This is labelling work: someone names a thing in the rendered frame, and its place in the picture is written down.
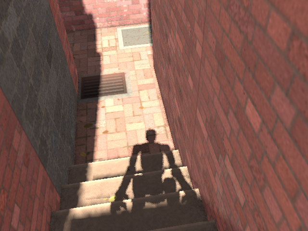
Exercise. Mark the stairs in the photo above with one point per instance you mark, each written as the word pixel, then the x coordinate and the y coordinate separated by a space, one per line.
pixel 150 192

